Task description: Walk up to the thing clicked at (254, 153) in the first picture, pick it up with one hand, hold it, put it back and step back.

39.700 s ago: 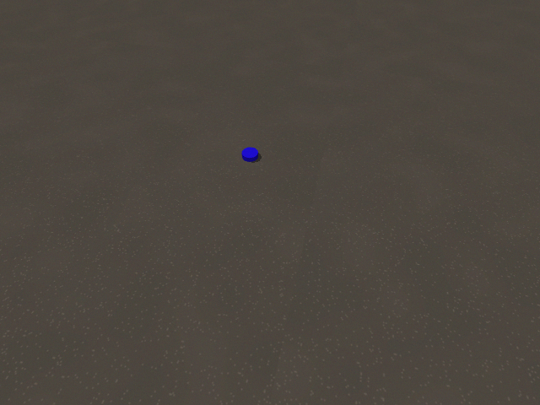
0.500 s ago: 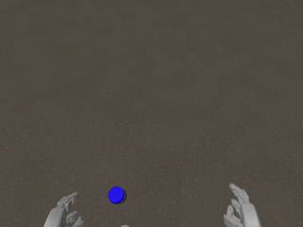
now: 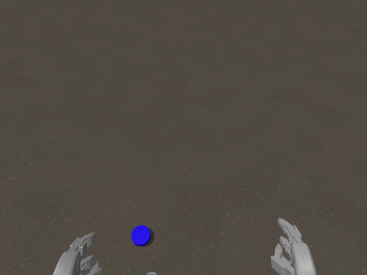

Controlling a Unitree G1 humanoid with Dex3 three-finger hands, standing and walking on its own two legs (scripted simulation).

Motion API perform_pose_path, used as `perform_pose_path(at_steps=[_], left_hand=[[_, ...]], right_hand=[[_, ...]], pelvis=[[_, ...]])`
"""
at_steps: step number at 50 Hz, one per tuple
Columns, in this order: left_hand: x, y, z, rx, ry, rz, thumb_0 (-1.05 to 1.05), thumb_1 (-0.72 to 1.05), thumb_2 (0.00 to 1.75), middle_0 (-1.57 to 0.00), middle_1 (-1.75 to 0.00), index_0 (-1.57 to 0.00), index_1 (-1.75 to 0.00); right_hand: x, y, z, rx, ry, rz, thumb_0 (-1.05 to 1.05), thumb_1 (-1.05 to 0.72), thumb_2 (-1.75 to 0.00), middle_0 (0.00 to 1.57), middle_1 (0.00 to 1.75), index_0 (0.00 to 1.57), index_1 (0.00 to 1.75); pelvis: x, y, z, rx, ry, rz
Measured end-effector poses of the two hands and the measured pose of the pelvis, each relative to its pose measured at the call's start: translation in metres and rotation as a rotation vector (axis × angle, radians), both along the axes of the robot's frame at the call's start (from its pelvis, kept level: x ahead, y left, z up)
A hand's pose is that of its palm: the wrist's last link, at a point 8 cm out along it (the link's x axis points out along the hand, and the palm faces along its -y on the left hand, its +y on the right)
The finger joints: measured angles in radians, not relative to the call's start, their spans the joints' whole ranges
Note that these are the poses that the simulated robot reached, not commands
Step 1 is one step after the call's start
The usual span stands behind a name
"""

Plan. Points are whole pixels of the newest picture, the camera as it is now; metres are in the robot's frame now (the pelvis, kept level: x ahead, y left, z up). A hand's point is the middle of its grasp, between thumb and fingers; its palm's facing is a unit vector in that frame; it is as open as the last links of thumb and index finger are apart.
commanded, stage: home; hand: left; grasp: from above
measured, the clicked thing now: (141, 235) +0.43 +0.20 -0.70
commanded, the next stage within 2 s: stand in 0.76 s
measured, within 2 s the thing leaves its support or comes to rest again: neither
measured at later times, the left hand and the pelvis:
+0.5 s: hand (100, 270) +0.17 +0.18 -0.05, palm faces +0.05 -0.98 -0.20, open 7.4 cm; pelvis +0.01 +0.00 +0.00, yaw +0 degrees
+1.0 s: hand out of the picture +0.16 +0.21 -0.08, palm faces +0.02 -0.95 -0.31, open 7.4 cm; pelvis +0.00 +0.00 +0.02, yaw +0 degrees
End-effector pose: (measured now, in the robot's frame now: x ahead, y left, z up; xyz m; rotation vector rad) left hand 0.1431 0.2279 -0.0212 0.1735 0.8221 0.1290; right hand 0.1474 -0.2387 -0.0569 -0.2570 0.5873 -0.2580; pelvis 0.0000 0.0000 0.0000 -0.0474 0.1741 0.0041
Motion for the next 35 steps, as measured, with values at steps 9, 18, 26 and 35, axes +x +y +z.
perform_pose_path(at_steps=[9,18,26,35], left_hand=[[0.0042,-0.0004,0.0,-0.001,0.0,0.0,0.02,0.91,0.89,-0.2,-0.3,-0.2,-0.3],[0.0069,-0.0009,-0.0001,-0.003,0.0,-0.001,0.02,0.91,0.89,-0.2,-0.3,-0.21,-0.3],[0.0072,-0.0002,-0.0002,-0.002,0.001,-0.001,0.02,0.91,0.89,-0.2,-0.3,-0.21,-0.3],[0.0073,0.001,-0.0003,-0.002,0.0,-0.002,0.02,0.91,0.89,-0.2,-0.3,-0.21,-0.3]], right_hand=[[0.001,0.0003,-0.0023,0.004,0.012,-0.003,0.01,-0.9,-0.89,0.2,0.3,0.2,0.3],[0.0022,-0.0023,-0.0017,-0.001,0.02,-0.009,0.01,-0.9,-0.89,0.2,0.3,0.2,0.3],[0.0033,-0.0028,-0.0002,-0.004,0.017,-0.012,0.01,-0.9,-0.89,0.2,0.3,0.2,0.3],[0.004,-0.0009,-0.0005,-0.001,0.016,-0.01,0.01,-0.9,-0.89,0.2,0.3,0.2,0.3]], pelvis=[[0.0034,-0.0002,0.0,0.001,0.003,-0.001],[0.0059,-0.0005,0.0002,0.0,0.006,0.0],[0.0063,0.0002,0.0004,-0.001,0.006,-0.001],[0.0063,0.0012,0.0001,-0.002,0.008,-0.001]])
